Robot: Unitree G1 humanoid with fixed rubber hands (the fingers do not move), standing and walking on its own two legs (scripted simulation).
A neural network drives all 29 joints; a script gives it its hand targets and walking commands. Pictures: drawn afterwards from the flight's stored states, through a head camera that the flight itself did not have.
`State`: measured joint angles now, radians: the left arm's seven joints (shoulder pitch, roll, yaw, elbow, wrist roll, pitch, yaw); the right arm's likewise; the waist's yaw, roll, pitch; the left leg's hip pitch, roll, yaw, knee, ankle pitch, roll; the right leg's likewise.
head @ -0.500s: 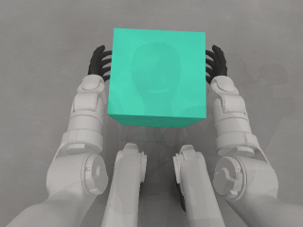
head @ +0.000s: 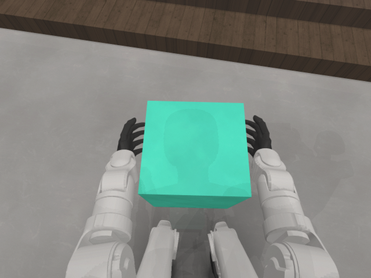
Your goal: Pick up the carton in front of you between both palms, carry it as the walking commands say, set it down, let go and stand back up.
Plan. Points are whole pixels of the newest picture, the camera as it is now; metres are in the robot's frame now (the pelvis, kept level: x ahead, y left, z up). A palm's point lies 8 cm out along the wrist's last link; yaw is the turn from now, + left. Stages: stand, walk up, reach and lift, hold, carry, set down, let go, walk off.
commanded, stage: reach and lift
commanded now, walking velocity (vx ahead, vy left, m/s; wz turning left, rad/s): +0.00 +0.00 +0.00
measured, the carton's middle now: (192, 162) +0.40 +0.01 -0.12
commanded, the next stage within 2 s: hold in 1.76 s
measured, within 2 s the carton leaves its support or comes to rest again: neither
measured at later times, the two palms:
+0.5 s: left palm (104, 137) +0.36 +0.15 +0.11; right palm (299, 134) +0.36 -0.15 +0.11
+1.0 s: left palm (83, 129) +0.33 +0.15 +0.18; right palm (334, 123) +0.34 -0.15 +0.19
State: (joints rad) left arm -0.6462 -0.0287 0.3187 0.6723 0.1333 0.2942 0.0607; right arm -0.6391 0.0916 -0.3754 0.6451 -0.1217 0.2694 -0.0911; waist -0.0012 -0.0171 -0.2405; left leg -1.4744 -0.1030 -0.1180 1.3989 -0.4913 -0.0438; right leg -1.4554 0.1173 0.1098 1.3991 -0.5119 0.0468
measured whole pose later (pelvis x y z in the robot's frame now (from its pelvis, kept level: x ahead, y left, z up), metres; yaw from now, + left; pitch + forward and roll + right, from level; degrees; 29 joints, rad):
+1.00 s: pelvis +0.04 +0.00 +0.16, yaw +0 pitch -3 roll +0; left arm -0.31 -0.16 0.30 0.40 0.29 0.62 0.00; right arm -0.33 0.17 -0.32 0.41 -0.30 0.59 0.01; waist 0.00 0.00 -0.02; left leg -0.20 -0.05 -0.15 0.48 -0.22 -0.01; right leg -0.19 0.06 0.15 0.48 -0.24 0.01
